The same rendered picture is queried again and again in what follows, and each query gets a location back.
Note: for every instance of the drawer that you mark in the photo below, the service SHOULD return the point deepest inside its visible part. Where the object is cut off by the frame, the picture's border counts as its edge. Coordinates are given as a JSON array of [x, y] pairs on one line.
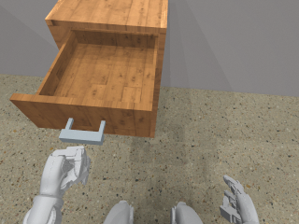
[[97, 76]]

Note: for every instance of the robot thigh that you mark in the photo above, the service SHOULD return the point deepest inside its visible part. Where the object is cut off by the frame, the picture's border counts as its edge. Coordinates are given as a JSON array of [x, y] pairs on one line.
[[183, 214], [120, 213]]

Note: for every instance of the robot left forearm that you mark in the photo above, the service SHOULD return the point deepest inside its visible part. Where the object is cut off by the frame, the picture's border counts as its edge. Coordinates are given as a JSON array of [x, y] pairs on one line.
[[46, 209]]

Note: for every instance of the robot left thigh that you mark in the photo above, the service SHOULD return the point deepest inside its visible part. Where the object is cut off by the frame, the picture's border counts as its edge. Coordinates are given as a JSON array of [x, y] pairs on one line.
[[120, 213]]

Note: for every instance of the robot right thigh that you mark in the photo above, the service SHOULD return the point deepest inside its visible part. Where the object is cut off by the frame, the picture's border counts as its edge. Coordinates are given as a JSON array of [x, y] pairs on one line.
[[183, 214]]

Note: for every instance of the robot left hand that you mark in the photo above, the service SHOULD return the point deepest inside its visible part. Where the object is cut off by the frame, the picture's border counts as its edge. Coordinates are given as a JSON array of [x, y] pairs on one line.
[[72, 161]]

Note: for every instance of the cabinet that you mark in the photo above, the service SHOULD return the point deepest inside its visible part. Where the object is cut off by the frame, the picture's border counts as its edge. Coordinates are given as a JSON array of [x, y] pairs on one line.
[[128, 16]]

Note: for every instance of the robot right hand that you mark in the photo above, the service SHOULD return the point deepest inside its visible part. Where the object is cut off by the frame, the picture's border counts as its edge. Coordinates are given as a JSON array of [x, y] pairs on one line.
[[242, 209]]

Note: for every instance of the handle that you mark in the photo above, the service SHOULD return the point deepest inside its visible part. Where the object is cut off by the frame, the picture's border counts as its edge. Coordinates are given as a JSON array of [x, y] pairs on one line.
[[82, 137]]

